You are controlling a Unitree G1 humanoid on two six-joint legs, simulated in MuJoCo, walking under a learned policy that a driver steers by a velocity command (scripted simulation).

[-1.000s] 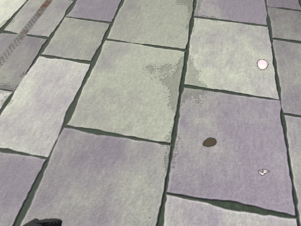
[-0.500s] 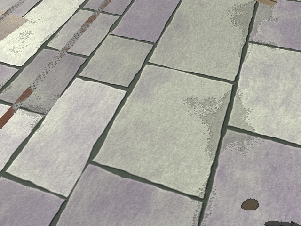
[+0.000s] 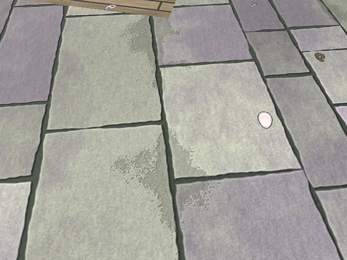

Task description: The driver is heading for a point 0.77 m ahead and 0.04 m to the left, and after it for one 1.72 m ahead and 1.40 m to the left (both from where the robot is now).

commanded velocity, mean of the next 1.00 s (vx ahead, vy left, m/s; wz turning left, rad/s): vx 0.50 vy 0.00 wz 0.14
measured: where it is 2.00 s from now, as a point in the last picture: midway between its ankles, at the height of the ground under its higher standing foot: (163, 196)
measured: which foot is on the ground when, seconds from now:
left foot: down 0.00-0.14, up 0.16-0.70, down 0.72-1.00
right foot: up 0.00-0.14, down 0.16-0.70, up 0.72-1.00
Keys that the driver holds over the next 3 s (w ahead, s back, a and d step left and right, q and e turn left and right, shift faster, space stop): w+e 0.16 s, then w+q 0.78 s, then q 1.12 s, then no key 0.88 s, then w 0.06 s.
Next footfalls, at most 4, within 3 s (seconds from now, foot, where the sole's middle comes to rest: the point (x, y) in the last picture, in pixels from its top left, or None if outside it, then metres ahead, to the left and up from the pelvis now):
0.16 right None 0.25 -0.14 -0.78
0.72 left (154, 237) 0.58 0.05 -0.78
1.16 right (180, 170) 0.87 -0.08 -0.78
1.60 left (136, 209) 0.70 0.12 -0.78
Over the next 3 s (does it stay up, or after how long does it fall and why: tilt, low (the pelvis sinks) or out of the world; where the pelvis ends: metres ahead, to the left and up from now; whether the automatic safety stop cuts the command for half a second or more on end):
stays up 0.70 0.03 -0.01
